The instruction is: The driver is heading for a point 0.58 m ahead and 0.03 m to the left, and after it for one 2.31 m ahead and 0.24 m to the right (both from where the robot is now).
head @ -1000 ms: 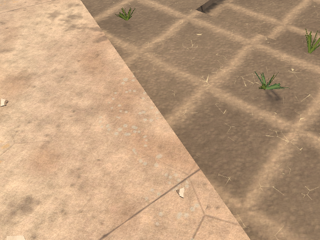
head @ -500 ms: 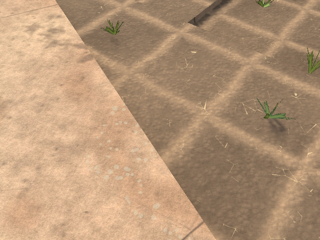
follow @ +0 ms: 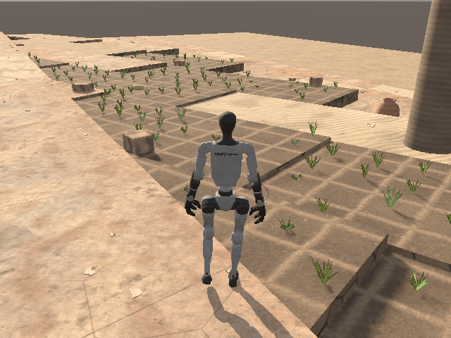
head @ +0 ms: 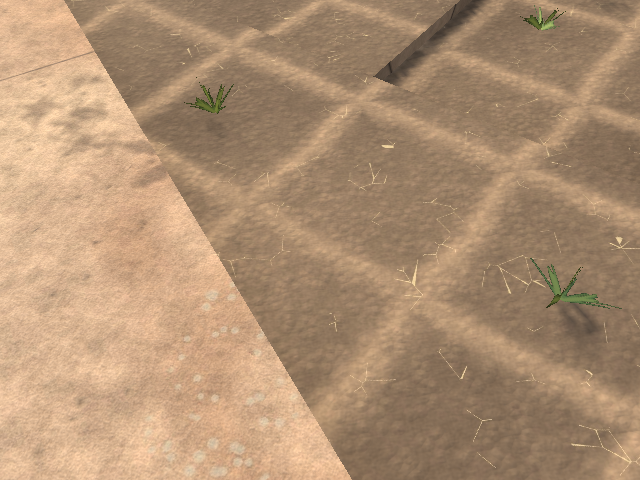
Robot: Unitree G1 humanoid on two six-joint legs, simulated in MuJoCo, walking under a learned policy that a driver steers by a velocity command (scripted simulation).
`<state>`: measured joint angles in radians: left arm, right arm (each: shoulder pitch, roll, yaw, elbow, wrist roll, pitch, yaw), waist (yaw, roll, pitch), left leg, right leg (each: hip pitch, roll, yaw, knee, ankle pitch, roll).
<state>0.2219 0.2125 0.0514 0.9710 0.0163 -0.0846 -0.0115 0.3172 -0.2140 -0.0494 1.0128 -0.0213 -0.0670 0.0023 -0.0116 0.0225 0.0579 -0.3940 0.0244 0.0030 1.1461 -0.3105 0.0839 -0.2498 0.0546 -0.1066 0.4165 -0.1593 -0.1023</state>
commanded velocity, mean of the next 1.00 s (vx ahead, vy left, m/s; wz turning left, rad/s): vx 0.50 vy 0.00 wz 0.00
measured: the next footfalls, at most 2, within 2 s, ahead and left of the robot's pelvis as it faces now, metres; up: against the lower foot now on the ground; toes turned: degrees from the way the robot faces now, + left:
left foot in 0.42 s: +0.40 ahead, +0.11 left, +0.00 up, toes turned +4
right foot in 1.08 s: +0.73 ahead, -0.09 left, -0.08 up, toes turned -4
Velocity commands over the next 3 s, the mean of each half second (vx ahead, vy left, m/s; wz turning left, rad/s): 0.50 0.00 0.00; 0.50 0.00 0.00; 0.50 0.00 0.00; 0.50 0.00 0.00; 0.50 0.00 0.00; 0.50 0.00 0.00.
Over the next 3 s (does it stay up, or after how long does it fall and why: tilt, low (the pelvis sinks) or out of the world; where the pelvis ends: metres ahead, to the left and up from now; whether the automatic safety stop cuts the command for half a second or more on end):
stays up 1.62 0.03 -0.07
